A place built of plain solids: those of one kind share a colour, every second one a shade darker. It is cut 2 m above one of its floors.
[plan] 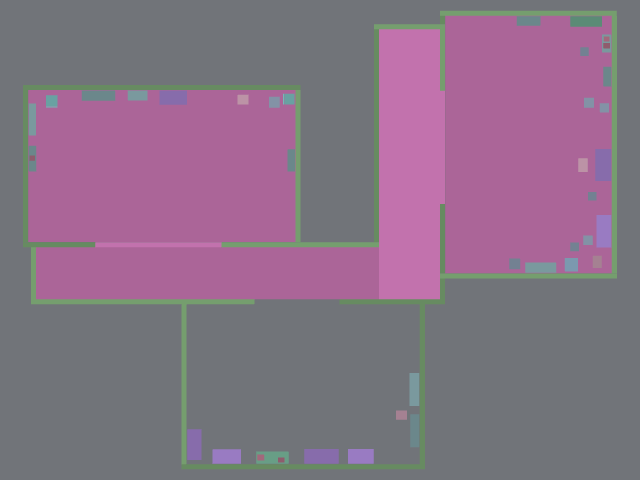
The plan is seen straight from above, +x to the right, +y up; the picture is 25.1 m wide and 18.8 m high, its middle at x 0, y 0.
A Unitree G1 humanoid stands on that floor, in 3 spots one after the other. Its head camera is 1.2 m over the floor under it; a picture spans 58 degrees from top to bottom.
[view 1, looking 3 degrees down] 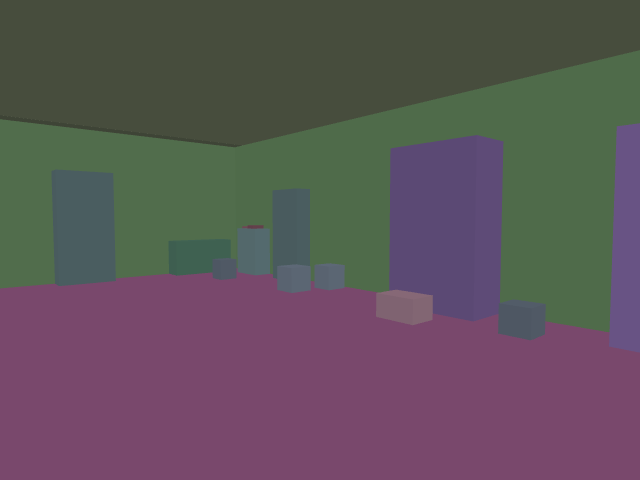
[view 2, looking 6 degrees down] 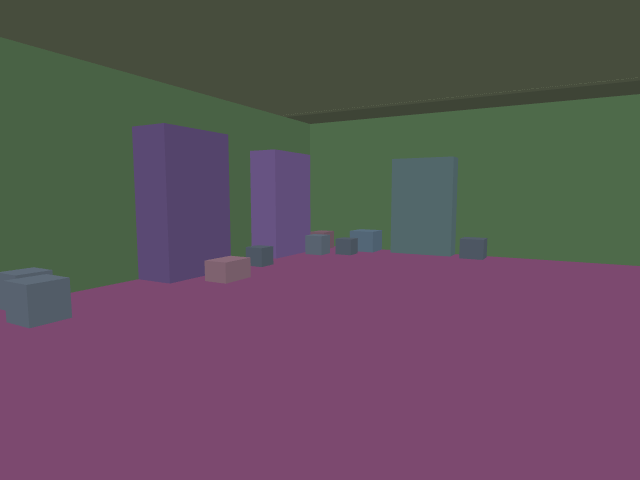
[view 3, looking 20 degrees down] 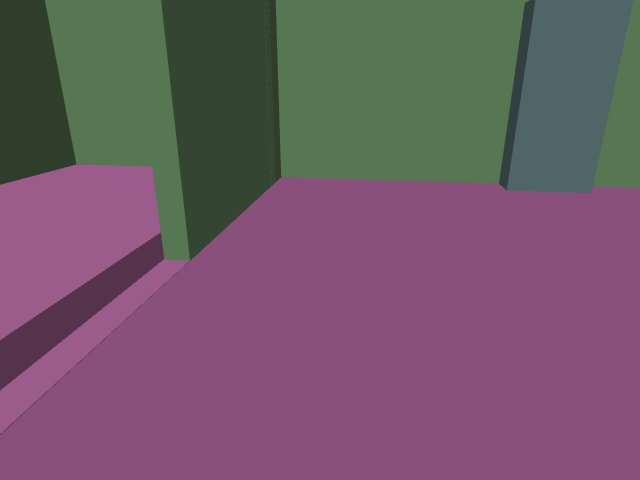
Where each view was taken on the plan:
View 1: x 6.22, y -0.24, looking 49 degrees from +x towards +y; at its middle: wall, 7.95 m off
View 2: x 6.22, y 7.61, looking -61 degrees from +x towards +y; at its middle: basket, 8.55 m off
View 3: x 6.22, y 3.14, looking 98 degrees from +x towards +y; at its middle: floor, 3.51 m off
